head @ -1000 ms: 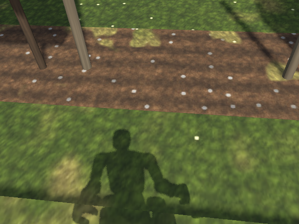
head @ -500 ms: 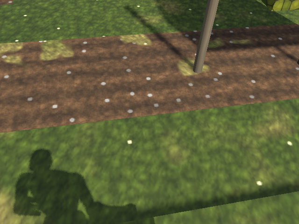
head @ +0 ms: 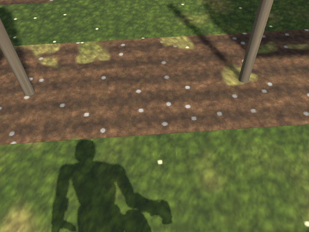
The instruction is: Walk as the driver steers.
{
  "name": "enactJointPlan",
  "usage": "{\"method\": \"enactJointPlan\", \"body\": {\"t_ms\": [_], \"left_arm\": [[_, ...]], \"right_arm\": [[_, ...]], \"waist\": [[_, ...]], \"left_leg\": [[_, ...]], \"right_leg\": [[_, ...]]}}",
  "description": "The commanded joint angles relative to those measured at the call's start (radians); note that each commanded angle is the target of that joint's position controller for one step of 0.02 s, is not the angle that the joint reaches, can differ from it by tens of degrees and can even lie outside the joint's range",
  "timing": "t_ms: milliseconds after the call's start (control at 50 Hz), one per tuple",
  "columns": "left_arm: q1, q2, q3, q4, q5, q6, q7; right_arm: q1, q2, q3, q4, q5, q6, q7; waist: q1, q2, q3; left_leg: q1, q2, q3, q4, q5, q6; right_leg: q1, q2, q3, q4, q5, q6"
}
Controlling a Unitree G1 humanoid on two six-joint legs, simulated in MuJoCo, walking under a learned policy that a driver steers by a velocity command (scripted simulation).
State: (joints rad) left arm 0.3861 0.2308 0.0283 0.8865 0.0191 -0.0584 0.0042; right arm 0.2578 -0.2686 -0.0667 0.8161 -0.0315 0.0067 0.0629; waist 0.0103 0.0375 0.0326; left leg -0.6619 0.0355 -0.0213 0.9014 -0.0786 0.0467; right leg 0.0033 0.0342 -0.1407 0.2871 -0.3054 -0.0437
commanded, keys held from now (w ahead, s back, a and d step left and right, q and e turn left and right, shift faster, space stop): w+q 0.50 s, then w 0.06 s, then w+e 0.44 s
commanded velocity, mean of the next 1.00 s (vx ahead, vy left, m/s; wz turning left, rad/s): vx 0.49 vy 0.00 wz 0.24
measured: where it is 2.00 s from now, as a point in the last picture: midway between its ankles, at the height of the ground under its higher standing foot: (142, 168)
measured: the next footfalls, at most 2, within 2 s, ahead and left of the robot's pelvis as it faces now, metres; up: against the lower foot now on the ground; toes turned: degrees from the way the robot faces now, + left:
left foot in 0.18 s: +0.22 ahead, +0.10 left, +0.00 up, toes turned +8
right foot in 0.88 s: +0.71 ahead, +0.06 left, -0.19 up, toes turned +17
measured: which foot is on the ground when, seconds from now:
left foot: up 0.00-0.16, down 0.18-0.86, up 0.88-1.00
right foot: down 0.00-0.18, up 0.20-0.86, down 0.88-1.00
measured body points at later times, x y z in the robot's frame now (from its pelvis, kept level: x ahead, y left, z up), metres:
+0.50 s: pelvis +0.24 +0.06 +0.00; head +0.25 +0.09 +0.45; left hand +0.31 +0.36 -0.12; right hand +0.33 -0.20 -0.12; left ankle +0.18 +0.09 -0.74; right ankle +0.41 -0.09 -0.66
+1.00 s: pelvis +0.61 +0.08 -0.20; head +0.65 +0.09 +0.24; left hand +0.60 +0.34 -0.35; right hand +0.70 -0.15 -0.35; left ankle +0.45 +0.17 -0.70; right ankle +0.67 +0.04 -0.93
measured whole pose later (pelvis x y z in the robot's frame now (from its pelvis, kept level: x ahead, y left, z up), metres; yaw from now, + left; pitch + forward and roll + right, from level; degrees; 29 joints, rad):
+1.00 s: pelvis +0.61 +0.08 -0.20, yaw +13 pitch +1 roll -2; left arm 0.28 0.22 0.05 0.93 0.02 -0.05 -0.01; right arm 0.31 -0.22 0.00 0.92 -0.05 -0.06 -0.04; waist -0.02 0.03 0.06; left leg -0.54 -0.02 -0.05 1.79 -0.51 0.04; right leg -0.36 0.16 0.00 0.51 -0.18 -0.12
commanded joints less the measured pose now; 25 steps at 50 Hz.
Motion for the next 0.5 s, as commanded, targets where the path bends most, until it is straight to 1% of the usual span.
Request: {"method": "enactJointPlan", "body": {"t_ms": [20, 60, 80, 100, 120, 140, 160, 180, 200, 220, 240, 260, 280, 300, 320, 340, 360, 380, 400, 420, 440, 460, 480, 500], "left_arm": [[-0.020, 0.128, 0.020, -0.039, -0.011, -0.023, 0.009], [-0.006, 0.161, 0.027, -0.023, -0.006, -0.020, 0.012], [-0.004, 0.172, 0.032, -0.009, 0.003, -0.016, 0.016], [-0.015, 0.175, 0.032, -0.009, 0.003, -0.013, 0.020], [-0.022, 0.188, 0.034, -0.009, 0.003, -0.008, 0.025], [-0.025, 0.206, 0.038, -0.006, 0.007, 0.000, 0.029], [-0.038, 0.215, 0.040, -0.009, 0.007, 0.009, 0.029], [0.017, 0.146, 0.028, -0.022, 0.013, 0.014, 0.023], [0.058, 0.086, 0.019, -0.082, 0.005, 0.009, 0.004], [-0.077, 0.189, 0.039, -0.099, 0.010, -0.001, 0.001], [-0.117, 0.188, 0.039, -0.118, -0.008, -0.009, 0.000], [-0.108, 0.180, 0.038, -0.104, -0.006, -0.008, 0.006], [-0.105, 0.169, 0.037, -0.095, 0.014, 0.009, 0.011], [-0.078, 0.157, 0.036, -0.086, 0.030, 0.032, 0.011], [-0.081, 0.148, 0.037, -0.089, 0.033, 0.049, 0.008], [-0.103, 0.147, 0.040, -0.091, 0.028, 0.060, 0.005], [-0.119, 0.144, 0.044, -0.097, 0.034, 0.067, -0.003], [-0.138, 0.112, 0.033, -0.105, 0.043, 0.074, -0.009], [-0.151, 0.112, 0.035, -0.111, 0.036, 0.079, -0.012], [-0.141, 0.121, 0.040, -0.100, 0.032, 0.077, -0.018], [-0.153, 0.138, 0.050, -0.101, 0.035, 0.072, -0.025], [-0.259, 0.174, 0.072, -0.137, 0.022, 0.065, -0.024], [-0.305, 0.186, 0.079, -0.155, 0.023, 0.062, -0.023], [-0.344, 0.193, 0.084, -0.166, 0.022, 0.058, -0.022]], "right_arm": [[-0.160, -0.020, 0.013, -0.112, -0.003, -0.018, 0.016], [-0.184, -0.026, 0.015, -0.130, -0.001, -0.017, 0.023], [-0.168, -0.031, 0.014, -0.126, -0.009, -0.007, 0.018], [-0.133, -0.043, 0.009, -0.121, -0.007, -0.004, 0.008], [-0.076, -0.057, 0.002, -0.106, -0.006, -0.002, -0.001], [0.023, -0.075, -0.008, -0.079, -0.003, -0.004, -0.009], [0.177, -0.100, -0.024, -0.034, -0.005, -0.013, -0.020], [0.238, -0.202, -0.051, -0.030, 0.000, -0.017, -0.039], [0.142, -0.277, -0.057, -0.092, 0.021, -0.018, -0.036], [0.160, -0.243, -0.061, -0.083, 0.039, -0.010, -0.043], [0.114, -0.213, -0.051, -0.071, 0.034, -0.011, -0.052], [0.082, -0.170, -0.040, -0.067, 0.028, -0.014, -0.051], [0.051, -0.145, -0.030, -0.070, 0.028, -0.021, -0.053], [0.031, -0.127, -0.019, -0.072, 0.027, -0.030, -0.051], [0.032, -0.124, -0.015, -0.073, 0.032, -0.041, -0.049], [0.040, -0.127, -0.015, -0.065, 0.039, -0.045, -0.051], [0.050, -0.141, -0.019, -0.062, 0.036, -0.044, -0.051], [0.070, -0.155, -0.025, -0.050, 0.031, -0.042, -0.054], [0.090, -0.159, -0.026, -0.047, 0.032, -0.037, -0.057], [0.109, -0.168, -0.028, -0.046, 0.010, -0.040, -0.055], [0.122, -0.163, -0.028, -0.049, 0.010, -0.039, -0.054], [0.211, -0.159, -0.026, 0.000, 0.013, -0.049, -0.061], [0.253, -0.162, -0.027, 0.017, 0.019, -0.057, -0.068], [0.276, -0.162, -0.025, 0.028, 0.023, -0.065, -0.075]], "waist": [[0.017, -0.113, 0.093], [0.014, -0.126, 0.088], [0.005, -0.139, 0.063], [-0.019, -0.137, 0.038], [-0.044, -0.136, -0.002], [-0.089, -0.127, -0.055], [-0.168, -0.084, -0.130], [-0.161, 0.105, -0.206], [-0.061, 0.237, -0.307], [-0.136, 0.094, -0.245], [-0.099, 0.066, -0.111], [-0.055, -0.002, -0.028], [-0.022, -0.019, -0.008], [0.003, -0.017, -0.011], [0.011, -0.021, -0.029], [0.010, -0.021, -0.040], [0.010, -0.031, -0.038], [0.004, -0.021, -0.041], [-0.004, -0.012, -0.033], [-0.018, -0.001, -0.057], [-0.022, -0.008, -0.045], [-0.056, -0.004, 0.003], [-0.073, 0.012, 0.024], [-0.082, 0.013, 0.048]], "left_leg": [[0.033, -0.003, 0.051, -0.151, 0.087, 0.014], [0.064, -0.013, 0.088, -0.217, 0.027, 0.040], [0.138, -0.036, 0.120, -0.162, -0.015, 0.053], [0.193, -0.057, 0.128, -0.162, -0.089, 0.074], [0.269, -0.094, 0.147, -0.160, -0.169, 0.095], [0.380, -0.126, 0.142, -0.187, -0.220, 0.118], [0.584, -0.142, 0.103, -0.290, -0.199, 0.149], [0.762, 0.078, -0.215, -0.407, -0.248, 0.218], [0.970, 0.298, -0.784, -0.544, -0.164, 0.377], [0.932, 0.266, -0.699, -0.579, -0.124, 0.392], [0.803, 0.253, -0.564, -0.577, -0.013, 0.373], [0.648, 0.214, -0.466, -0.584, 0.109, 0.330], [0.551, 0.167, -0.397, -0.602, 0.177, 0.291], [0.499, 0.134, -0.350, -0.619, 0.203, 0.271], [0.488, 0.117, -0.329, -0.632, 0.225, 0.263], [0.491, 0.090, -0.310, -0.642, 0.213, 0.256], [0.491, 0.075, -0.294, -0.643, 0.239, 0.250], [0.467, 0.066, -0.273, -0.642, 0.292, 0.245], [0.479, 0.055, -0.266, -0.638, 0.314, 0.237], [0.496, 0.062, -0.277, -0.628, 0.286, 0.236], [0.510, 0.063, -0.310, -0.621, 0.212, 0.243], [0.618, 0.067, -0.373, -0.630, 0.032, 0.233], [0.686, 0.087, -0.418, -0.632, -0.022, 0.243], [0.723, 0.099, -0.443, -0.632, -0.021, 0.249]], "right_leg": [[-0.123, -0.261, 0.051, -0.102, 0.486, -0.094], [-0.066, -0.279, 0.031, -0.087, 0.511, -0.086], [-0.066, -0.277, -0.004, -0.030, 0.665, -0.085], [-0.049, -0.276, -0.033, 0.051, 0.838, -0.075], [-0.030, -0.279, -0.050, 0.154, 0.997, -0.068], [-0.036, -0.280, -0.057, 0.316, 1.062, -0.063], [-0.131, -0.266, -0.073, 0.569, 0.964, -0.043], [-0.319, -0.167, -0.098, 0.938, 0.312, -0.004], [-0.671, 0.017, 0.064, 1.189, -0.280, 0.046], [-0.788, -0.027, 0.181, 1.176, -0.178, 0.048], [-0.793, -0.075, 0.186, 1.113, -0.104, 0.051], [-0.718, -0.114, 0.186, 1.004, -0.068, 0.052], [-0.634, -0.138, 0.191, 0.922, -0.058, 0.059], [-0.570, -0.143, 0.189, 0.861, -0.056, 0.067], [-0.540, -0.139, 0.182, 0.806, -0.040, 0.074], [-0.531, -0.132, 0.173, 0.753, -0.013, 0.077], [-0.542, -0.123, 0.161, 0.723, 0.021, 0.085], [-0.534, -0.109, 0.133, 0.730, 0.058, 0.092], [-0.563, -0.114, 0.142, 0.713, 0.107, 0.091], [-0.575, -0.108, 0.135, 0.771, 0.217, 0.070], [-0.626, -0.118, 0.155, 0.776, 0.234, 0.063], [-0.791, -0.136, 0.228, 0.716, 0.268, 0.064], [-0.878, -0.141, 0.244, 0.674, 0.275, 0.066], [-0.927, -0.134, 0.253, 0.638, 0.269, 0.072]]}}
